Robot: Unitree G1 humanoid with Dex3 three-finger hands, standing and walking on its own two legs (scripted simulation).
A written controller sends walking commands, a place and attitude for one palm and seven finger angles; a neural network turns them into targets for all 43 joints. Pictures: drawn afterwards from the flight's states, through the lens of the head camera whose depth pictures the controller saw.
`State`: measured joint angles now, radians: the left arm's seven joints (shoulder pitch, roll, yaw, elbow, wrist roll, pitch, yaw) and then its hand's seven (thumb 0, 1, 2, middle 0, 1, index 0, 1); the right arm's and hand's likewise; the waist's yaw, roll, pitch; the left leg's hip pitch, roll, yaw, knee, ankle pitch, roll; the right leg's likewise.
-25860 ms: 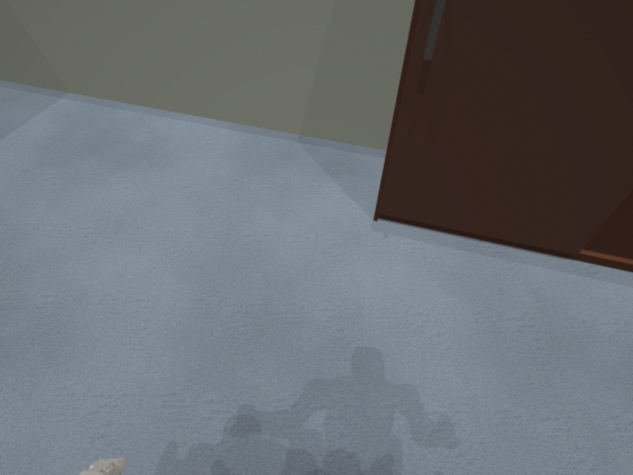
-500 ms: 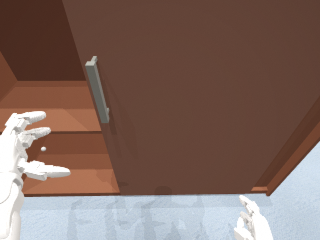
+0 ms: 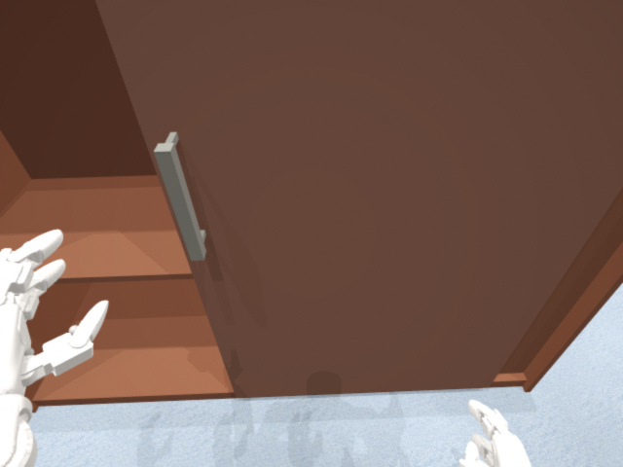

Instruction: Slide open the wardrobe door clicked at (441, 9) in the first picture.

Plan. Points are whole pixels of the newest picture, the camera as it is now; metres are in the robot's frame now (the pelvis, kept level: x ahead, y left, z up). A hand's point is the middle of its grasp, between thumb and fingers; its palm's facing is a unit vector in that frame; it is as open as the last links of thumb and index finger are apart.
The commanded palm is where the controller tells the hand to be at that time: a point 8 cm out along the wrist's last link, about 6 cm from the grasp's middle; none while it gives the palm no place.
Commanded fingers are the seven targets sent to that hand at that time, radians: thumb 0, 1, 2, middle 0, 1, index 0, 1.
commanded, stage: draw the hand back to the body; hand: left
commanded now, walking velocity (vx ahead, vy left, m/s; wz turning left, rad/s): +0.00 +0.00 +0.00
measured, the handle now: (186, 200) +0.48 +0.28 +0.10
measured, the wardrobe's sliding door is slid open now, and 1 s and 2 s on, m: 0.66 0.66 0.66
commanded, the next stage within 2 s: step back with the hand held close in 0.46 s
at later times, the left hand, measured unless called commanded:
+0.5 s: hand (74, 337) +0.18 +0.26 +0.16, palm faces +0.49 -0.80 -0.35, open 7.4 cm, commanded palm +0.13 +0.29 +0.17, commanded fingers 0.00 0.90 0.90 -0.20 -0.30 -0.20 -0.30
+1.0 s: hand (30, 359) +0.16 +0.29 +0.16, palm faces +0.40 -0.79 -0.46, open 7.4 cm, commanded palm +0.10 +0.32 +0.17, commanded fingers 0.00 0.90 0.90 -0.20 -0.30 -0.20 -0.30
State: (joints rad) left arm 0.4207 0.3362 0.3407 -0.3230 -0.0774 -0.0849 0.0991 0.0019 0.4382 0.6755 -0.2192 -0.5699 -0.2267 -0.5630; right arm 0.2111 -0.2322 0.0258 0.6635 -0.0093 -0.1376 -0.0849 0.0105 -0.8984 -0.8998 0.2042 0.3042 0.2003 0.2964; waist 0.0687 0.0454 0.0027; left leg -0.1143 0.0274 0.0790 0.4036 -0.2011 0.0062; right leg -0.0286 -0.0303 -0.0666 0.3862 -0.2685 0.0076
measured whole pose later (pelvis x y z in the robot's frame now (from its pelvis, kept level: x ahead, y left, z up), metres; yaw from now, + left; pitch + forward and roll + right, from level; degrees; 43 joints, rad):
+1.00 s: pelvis -0.04 +0.02 -0.01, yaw +0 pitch -1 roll -1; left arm 0.53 0.43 0.41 -0.47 -0.07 -0.16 0.12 0.01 0.89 0.89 -0.21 -0.30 -0.22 -0.30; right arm 0.20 -0.23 0.01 0.54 0.01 -0.01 -0.10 0.01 -0.90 -0.90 0.20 0.30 0.20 0.30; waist 0.02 0.01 0.02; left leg -0.31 0.02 0.08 0.47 -0.16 0.04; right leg -0.21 -0.04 -0.06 0.44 -0.21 0.04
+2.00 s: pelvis -0.21 +0.03 -0.01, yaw +0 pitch +1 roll -4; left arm 0.55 0.47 0.46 -0.55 -0.08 -0.24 0.11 0.01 0.89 0.89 -0.21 -0.30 -0.21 -0.30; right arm 0.17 -0.18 0.00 0.58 -0.02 -0.12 -0.05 0.01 -0.90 -0.90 0.21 0.30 0.20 0.30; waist 0.01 0.00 0.00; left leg -0.53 0.02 0.03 0.45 -0.11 0.00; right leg -0.18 0.08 -0.02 0.45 -0.31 -0.04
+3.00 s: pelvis -0.23 +0.06 -0.02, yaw +0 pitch +1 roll -1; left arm 0.28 0.39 0.15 0.19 0.01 -0.04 0.02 0.00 0.90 0.90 -0.20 -0.30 -0.20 -0.30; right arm 0.13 -0.31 0.01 0.76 -0.01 -0.07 0.00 0.00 -0.90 -0.90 0.21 0.30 0.20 0.30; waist 0.02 0.06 -0.05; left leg -0.38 -0.04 0.01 0.60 -0.24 0.05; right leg -0.25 0.01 -0.06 0.58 -0.36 -0.02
